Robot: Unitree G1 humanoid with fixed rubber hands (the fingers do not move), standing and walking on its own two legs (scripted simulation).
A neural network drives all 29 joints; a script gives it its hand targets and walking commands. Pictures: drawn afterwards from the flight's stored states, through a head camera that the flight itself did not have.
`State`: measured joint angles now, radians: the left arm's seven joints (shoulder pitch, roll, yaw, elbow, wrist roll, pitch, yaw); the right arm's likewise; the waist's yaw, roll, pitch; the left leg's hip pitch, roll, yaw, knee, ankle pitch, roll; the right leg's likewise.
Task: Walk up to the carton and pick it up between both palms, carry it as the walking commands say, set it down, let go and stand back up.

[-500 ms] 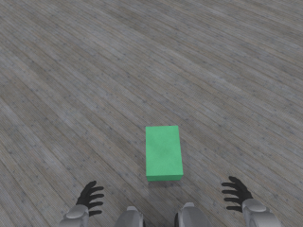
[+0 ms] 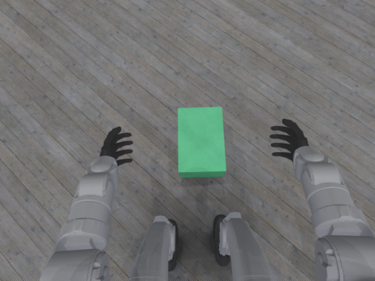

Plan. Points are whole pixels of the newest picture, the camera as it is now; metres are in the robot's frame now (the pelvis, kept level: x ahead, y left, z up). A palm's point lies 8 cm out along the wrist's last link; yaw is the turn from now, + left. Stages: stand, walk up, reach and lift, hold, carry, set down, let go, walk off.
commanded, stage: reach and lift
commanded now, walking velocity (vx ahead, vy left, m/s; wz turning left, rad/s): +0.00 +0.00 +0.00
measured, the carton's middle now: (200, 143) +0.54 -0.02 -0.60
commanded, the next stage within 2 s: none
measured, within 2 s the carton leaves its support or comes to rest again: neither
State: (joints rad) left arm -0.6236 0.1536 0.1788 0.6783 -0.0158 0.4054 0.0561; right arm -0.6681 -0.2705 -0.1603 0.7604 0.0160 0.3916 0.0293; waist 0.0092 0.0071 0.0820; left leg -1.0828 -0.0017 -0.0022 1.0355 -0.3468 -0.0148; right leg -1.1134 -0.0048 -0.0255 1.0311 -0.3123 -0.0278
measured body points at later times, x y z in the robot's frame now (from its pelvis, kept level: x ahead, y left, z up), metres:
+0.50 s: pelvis +0.01 +0.00 -0.03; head +0.31 -0.02 +0.31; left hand +0.52 +0.17 -0.13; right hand +0.54 -0.23 -0.13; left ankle +0.07 +0.13 -0.65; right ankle +0.09 -0.10 -0.65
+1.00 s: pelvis +0.00 +0.01 -0.11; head +0.33 -0.01 +0.20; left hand +0.53 +0.17 -0.24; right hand +0.54 -0.22 -0.23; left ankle +0.07 +0.13 -0.65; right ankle +0.09 -0.10 -0.65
